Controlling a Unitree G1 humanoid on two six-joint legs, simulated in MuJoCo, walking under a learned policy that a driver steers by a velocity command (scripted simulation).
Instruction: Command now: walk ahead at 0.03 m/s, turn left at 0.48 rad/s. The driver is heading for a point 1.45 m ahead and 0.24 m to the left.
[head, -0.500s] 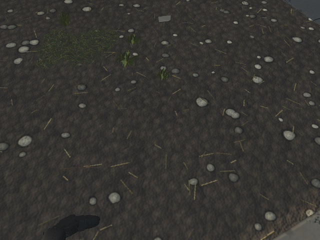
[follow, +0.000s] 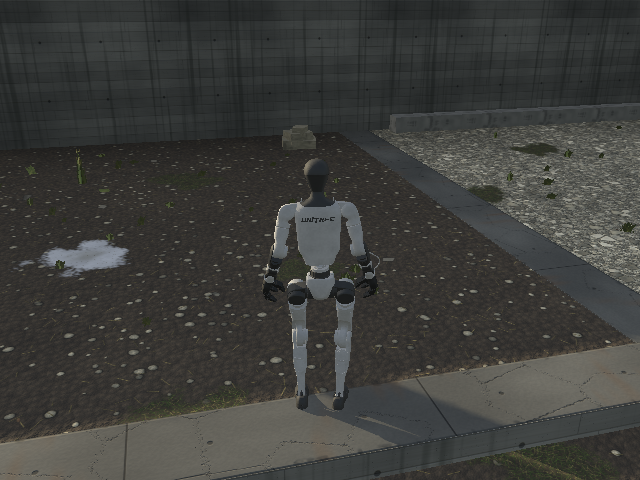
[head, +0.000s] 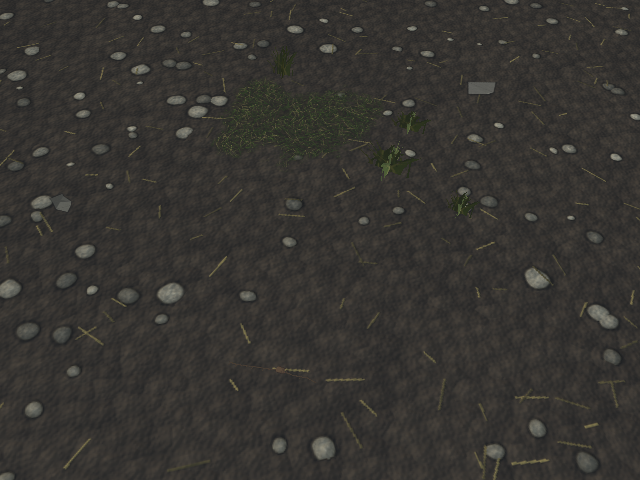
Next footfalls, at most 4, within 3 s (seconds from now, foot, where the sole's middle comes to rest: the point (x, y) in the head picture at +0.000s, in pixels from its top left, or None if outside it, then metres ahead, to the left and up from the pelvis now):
0.02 left None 0.06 0.10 -0.77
0.56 right None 0.08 -0.08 -0.77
0.90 left None -0.03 0.10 -0.77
2.76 left None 0.37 0.21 -0.77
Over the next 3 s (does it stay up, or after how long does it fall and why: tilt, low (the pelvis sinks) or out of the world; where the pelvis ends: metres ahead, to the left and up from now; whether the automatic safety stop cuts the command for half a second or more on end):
stays up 0.35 0.15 0.01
